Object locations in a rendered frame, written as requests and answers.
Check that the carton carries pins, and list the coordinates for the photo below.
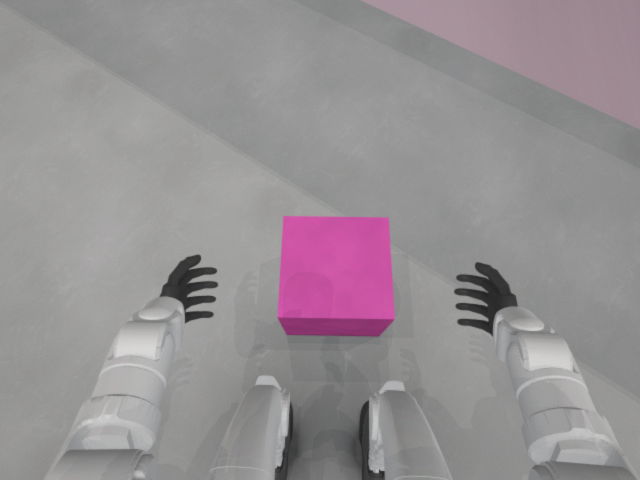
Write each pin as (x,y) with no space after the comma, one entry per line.
(335,276)

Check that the robot left forearm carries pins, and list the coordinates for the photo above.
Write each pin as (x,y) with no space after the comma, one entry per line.
(123,411)

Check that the robot left hand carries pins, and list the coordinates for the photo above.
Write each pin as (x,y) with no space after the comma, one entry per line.
(177,286)

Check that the robot right forearm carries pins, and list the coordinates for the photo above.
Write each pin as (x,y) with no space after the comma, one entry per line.
(560,421)

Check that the right robot shin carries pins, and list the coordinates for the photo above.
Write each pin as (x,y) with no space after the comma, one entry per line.
(376,453)

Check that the robot right hand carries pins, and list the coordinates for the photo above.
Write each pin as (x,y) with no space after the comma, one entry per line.
(499,296)

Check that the left robot shin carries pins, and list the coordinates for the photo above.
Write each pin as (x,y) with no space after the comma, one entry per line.
(270,380)

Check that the robot left upper arm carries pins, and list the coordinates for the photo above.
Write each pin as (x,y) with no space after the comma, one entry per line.
(105,464)

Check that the robot shin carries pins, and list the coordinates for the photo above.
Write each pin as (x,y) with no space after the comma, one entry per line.
(376,453)
(270,380)

